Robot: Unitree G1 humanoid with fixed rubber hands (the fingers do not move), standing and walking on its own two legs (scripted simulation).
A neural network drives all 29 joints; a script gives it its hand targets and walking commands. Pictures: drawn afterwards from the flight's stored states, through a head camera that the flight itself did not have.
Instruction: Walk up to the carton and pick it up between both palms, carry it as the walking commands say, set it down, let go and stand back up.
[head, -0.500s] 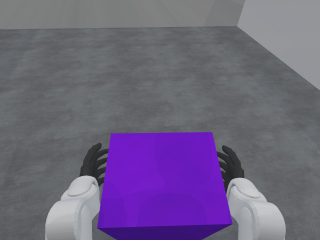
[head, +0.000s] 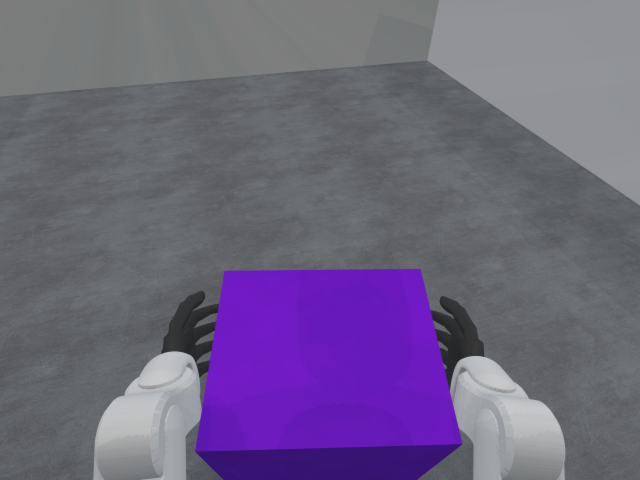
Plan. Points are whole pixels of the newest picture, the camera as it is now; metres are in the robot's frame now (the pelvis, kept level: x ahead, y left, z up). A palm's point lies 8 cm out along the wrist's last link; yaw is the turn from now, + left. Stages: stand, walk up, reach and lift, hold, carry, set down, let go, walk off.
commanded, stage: carry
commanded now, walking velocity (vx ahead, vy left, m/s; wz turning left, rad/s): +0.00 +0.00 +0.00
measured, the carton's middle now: (322, 392) +0.23 +0.00 +0.03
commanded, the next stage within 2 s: hold in 1.36 s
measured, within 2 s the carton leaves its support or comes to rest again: neither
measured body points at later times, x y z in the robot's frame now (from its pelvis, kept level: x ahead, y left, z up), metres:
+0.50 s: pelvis -0.01 +0.00 +0.00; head -0.04 +0.00 +0.45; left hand +0.24 +0.15 +0.09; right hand +0.23 -0.16 +0.09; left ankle +0.02 +0.13 -0.74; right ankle +0.00 -0.11 -0.74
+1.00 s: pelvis -0.01 +0.02 +0.00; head -0.03 +0.02 +0.45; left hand +0.25 +0.17 +0.08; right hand +0.24 -0.14 +0.08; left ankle +0.02 +0.13 -0.74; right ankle +0.00 -0.11 -0.74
